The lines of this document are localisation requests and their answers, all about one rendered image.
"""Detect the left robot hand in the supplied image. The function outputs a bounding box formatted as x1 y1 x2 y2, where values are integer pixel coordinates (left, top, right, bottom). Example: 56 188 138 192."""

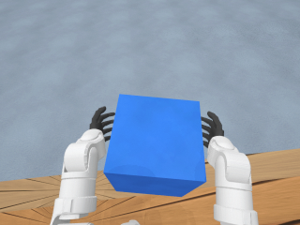
89 106 115 142

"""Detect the right robot forearm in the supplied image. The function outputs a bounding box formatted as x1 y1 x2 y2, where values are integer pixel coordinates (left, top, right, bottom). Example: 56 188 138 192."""
206 136 259 225

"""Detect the right robot hand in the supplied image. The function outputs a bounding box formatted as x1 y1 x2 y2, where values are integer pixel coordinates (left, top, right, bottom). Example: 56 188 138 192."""
201 111 224 148

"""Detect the carton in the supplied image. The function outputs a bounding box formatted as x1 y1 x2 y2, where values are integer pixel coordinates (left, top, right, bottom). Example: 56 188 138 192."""
103 94 207 197

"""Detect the left robot forearm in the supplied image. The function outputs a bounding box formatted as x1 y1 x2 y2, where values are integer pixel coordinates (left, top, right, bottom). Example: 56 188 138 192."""
50 128 106 225

